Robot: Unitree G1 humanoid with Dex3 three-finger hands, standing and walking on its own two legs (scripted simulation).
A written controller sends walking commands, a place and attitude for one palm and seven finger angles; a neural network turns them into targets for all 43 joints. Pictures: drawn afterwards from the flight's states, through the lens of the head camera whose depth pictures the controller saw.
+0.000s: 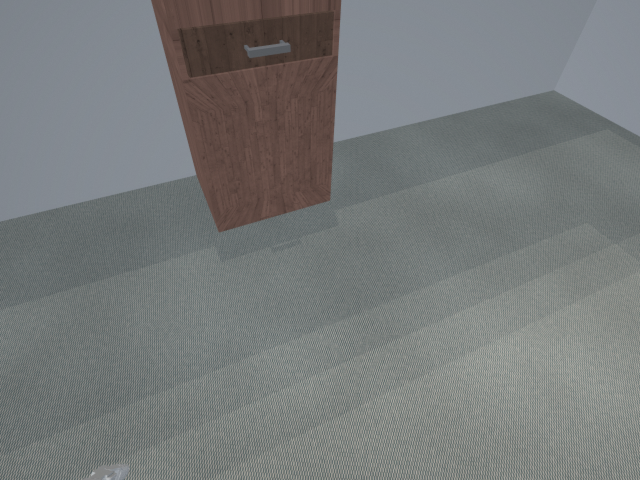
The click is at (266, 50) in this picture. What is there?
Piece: drawer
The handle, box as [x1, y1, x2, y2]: [244, 40, 290, 57]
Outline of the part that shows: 290,51 289,44 287,42 285,43 282,40 280,40 279,44 249,48 247,45 244,45 244,48 247,51 249,57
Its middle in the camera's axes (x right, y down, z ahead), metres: -0.18 -0.61 +1.23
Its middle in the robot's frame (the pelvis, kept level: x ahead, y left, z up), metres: +1.32 +0.25 +0.00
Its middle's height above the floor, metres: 0.77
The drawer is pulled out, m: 0.00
